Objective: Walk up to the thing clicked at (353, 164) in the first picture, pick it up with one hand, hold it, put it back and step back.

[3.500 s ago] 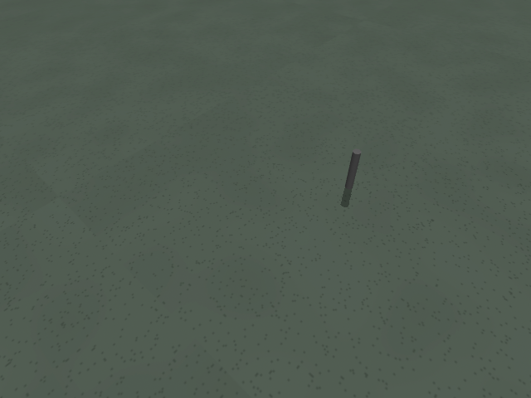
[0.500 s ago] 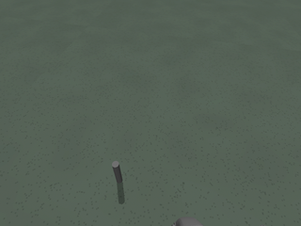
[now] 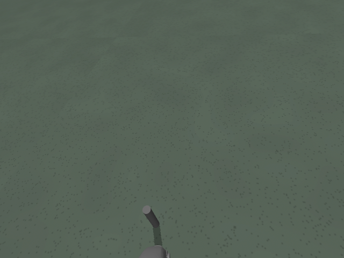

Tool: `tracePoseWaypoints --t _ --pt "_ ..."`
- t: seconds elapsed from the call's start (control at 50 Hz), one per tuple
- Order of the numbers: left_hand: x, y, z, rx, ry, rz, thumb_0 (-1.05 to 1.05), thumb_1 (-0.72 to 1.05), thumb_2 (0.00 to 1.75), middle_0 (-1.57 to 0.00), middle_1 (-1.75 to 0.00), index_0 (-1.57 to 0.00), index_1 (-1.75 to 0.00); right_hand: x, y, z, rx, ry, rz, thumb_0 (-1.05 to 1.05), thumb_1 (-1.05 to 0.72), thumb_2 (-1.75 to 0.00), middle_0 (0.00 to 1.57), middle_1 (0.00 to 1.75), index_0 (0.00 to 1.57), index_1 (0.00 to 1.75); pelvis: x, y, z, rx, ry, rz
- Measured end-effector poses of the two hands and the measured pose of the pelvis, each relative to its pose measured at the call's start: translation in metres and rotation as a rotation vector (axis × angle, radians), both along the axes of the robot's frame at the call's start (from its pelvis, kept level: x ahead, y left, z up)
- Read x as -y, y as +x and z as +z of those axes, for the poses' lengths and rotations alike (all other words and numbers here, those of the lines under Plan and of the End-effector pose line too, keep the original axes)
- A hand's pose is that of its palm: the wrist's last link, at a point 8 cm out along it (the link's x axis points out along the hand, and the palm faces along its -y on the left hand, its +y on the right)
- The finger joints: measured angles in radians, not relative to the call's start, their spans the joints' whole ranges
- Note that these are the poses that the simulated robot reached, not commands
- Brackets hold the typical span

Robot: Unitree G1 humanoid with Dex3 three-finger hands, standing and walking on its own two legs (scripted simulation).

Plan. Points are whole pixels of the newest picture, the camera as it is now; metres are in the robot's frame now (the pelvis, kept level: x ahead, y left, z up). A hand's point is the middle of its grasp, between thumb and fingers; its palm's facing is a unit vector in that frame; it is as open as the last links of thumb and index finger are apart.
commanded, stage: walk up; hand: left
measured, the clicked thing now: (151, 217) +0.41 +0.22 -0.65
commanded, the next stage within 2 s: stand in 1.56 s
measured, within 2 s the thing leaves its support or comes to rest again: neither
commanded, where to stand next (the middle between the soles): +0.09 +0.02 m, yaw +1 degrees
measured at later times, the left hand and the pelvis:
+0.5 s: hand out of the picture +0.09 +0.28 -0.16, palm faces +0.05 -0.95 -0.32, open 7.4 cm; pelvis +0.04 +0.03 +0.00, yaw +3 degrees
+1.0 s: hand out of the picture +0.13 +0.28 -0.14, palm faces +0.04 -0.94 -0.33, open 7.4 cm; pelvis +0.05 +0.03 +0.01, yaw +3 degrees
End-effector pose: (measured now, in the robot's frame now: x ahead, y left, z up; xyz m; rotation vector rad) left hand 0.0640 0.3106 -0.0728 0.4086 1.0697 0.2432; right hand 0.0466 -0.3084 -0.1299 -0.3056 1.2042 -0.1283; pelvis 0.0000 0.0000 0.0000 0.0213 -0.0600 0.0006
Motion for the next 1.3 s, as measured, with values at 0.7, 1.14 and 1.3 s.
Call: tracePoseWaypoints --t 0.7,1.14,1.3 --pt "-0.027 0.021 -0.032 -0.146 -0.084 0.147 0.01 0.9 0.89 -0.2 -0.3 -0.2 -0.3 -0.059 0.135 0.02 0.087 0.002 0.073 0.0 -0.9 -0.9 0.21 0.3 0.2 0.3 -0.027 0.046 0.008 -0.013 -0.031 0.048" --pt "-0.017 0.062 -0.038 -0.113 -0.138 0.085 0.01 0.9 0.89 -0.2 -0.3 -0.2 -0.3 -0.044 0.076 0.025 -0.052 -0.058 -0.031 0.01 -0.9 -0.9 0.21 0.3 0.2 0.3 -0.033 0.05 0.013 -0.014 -0.029 0.041" --pt "-0.022 0.057 -0.037 -0.13 -0.131 0.094 0.01 0.9 0.89 -0.2 -0.3 -0.2 -0.3 -0.051 0.075 0.023 -0.058 -0.046 -0.029 0.01 -0.9 -0.9 0.21 0.3 0.2 0.3 -0.036 0.051 0.013 -0.018 -0.029 0.042"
